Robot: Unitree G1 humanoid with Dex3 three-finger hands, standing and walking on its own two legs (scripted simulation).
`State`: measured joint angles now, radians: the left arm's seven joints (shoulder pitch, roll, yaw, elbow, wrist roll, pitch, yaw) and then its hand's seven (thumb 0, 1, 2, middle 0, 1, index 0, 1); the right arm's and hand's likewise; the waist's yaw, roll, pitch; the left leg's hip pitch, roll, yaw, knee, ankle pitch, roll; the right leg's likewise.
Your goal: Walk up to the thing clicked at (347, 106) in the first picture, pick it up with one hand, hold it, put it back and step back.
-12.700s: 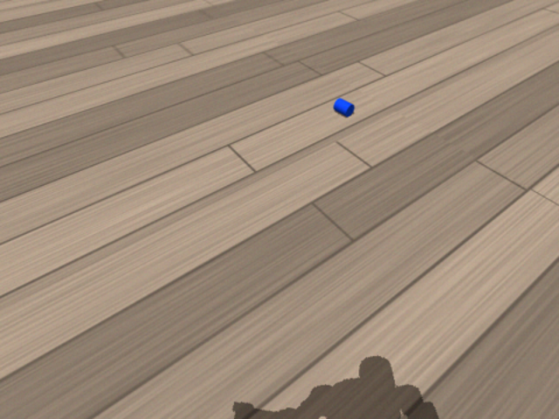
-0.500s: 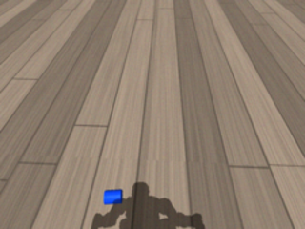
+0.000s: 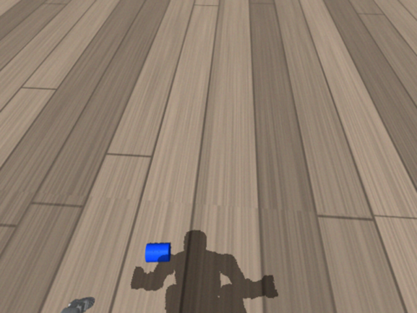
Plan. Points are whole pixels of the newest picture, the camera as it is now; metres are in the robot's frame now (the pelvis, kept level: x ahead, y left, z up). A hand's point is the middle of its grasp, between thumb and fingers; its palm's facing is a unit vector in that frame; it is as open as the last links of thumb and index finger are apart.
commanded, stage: rise first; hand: left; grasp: from above
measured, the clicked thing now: (158, 252) +0.47 +0.25 -0.74
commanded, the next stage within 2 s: none
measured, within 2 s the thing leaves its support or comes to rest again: neither
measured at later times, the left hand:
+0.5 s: hand out of the picture +0.14 +0.26 -0.20, palm faces -0.13 -0.90 -0.42, open 13.8 cm
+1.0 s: hand out of the picture +0.15 +0.28 -0.27, palm faces -0.31 -0.78 -0.55, open 14.2 cm
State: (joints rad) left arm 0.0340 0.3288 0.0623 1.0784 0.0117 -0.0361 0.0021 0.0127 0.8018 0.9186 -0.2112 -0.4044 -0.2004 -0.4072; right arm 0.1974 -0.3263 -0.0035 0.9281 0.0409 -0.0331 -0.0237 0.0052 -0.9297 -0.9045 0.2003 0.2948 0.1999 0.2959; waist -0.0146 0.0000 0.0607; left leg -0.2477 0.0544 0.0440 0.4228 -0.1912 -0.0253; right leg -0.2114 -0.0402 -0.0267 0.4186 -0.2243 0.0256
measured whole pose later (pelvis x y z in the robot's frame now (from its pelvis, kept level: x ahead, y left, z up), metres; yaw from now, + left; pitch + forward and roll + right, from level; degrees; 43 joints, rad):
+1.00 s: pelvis -0.01 +0.01 -0.13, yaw +0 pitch +23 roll -2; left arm 0.17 0.38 0.12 0.50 0.39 0.14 0.00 0.00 -0.55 0.99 -0.08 -1.06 -0.07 -1.06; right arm 0.16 -0.25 -0.02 0.55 0.00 -0.19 -0.01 0.01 -0.90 -0.90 0.20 0.30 0.20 0.30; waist -0.04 0.01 -0.14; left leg -1.17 0.07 -0.03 1.33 -0.57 -0.02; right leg -1.10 -0.04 -0.04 1.30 -0.60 0.03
